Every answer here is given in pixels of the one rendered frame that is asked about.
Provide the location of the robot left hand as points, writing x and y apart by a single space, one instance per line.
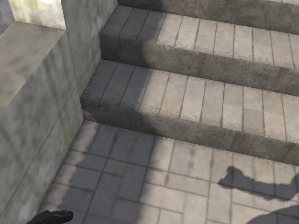
54 217

